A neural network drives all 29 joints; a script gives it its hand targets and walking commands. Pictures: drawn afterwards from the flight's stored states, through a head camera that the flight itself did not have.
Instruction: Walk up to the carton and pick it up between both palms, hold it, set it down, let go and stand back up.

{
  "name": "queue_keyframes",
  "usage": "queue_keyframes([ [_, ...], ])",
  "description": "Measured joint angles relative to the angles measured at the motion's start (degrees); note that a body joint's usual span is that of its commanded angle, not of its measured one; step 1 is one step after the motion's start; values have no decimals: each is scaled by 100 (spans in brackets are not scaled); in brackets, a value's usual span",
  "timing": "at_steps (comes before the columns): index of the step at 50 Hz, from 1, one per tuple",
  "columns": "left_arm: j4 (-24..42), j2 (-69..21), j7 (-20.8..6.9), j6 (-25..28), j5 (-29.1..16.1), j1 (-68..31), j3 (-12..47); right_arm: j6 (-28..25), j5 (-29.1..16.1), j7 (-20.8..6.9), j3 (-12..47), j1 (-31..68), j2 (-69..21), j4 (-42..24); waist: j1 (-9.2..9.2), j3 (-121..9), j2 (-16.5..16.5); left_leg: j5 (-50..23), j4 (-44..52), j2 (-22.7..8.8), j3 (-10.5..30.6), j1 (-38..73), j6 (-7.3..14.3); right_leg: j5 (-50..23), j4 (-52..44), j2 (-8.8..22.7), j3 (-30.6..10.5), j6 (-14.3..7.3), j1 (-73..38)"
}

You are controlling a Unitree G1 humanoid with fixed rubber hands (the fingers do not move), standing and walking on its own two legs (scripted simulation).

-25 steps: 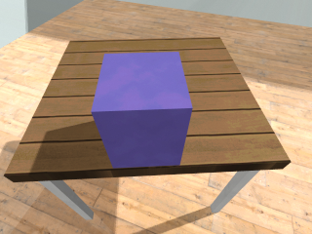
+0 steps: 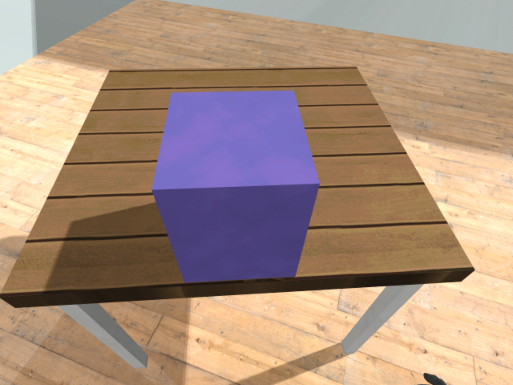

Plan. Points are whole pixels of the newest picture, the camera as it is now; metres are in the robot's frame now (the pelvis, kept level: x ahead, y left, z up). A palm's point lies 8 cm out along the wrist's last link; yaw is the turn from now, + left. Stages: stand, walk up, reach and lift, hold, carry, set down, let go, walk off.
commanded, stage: walk up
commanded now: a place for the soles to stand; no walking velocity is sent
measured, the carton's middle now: (237, 190) +0.42 +0.02 +0.07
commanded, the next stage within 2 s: stand in 0.80 s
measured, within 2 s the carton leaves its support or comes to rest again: neither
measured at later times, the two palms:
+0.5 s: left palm out of the picture +0.12 +0.30 -0.09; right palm out of the picture +0.09 -0.31 -0.10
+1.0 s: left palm out of the picture +0.08 +0.32 -0.10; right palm out of the picture +0.11 -0.28 -0.10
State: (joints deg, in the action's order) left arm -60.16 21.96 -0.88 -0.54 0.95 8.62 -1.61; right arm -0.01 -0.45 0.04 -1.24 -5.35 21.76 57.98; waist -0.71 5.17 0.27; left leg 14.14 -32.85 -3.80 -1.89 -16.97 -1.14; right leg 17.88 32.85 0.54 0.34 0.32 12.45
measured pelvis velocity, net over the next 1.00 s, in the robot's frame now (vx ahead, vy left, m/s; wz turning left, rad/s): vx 0.02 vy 0.01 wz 0.04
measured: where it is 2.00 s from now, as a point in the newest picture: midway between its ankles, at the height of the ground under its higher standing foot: outside the picture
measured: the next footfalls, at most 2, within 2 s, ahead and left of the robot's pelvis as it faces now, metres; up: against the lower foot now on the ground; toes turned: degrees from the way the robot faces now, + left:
none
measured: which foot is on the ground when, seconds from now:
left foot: down 0.00-1.00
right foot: down 0.00-1.00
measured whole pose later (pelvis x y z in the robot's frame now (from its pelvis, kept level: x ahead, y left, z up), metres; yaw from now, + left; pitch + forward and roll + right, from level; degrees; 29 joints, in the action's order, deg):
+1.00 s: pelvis +0.02 +0.01 +0.02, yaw +2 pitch -2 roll +0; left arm -65.5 21.7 -0.3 1.1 0.5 5.4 -0.4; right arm -0.2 0.2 -0.7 -0.2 -4.5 20.1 65.2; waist -0.1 2.7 0.6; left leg 8.6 -21.0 -1.6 -0.6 -10.6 -0.9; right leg 13.3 19.8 2.4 2.3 1.7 4.6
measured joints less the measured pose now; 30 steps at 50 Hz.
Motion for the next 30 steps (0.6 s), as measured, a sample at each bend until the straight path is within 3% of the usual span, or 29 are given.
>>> queue_keyframes([
  [12, -178, -193, -14, 66, -94, -501, 63, -88, 11, -21, 131, 17, 2, 567, -40, -158, 107, -520, 928, 42, 18, 443, -103, -327, -773, 22, 52, -9, -391],
  [30, -360, -96, -22, 94, -40, -464, 78, -73, 87, -45, 146, 27, -32, 675, -14, -295, -12, -619, 1156, 57, 67, 536, -81, -489, -1158, 26, 112, 20, -581],
])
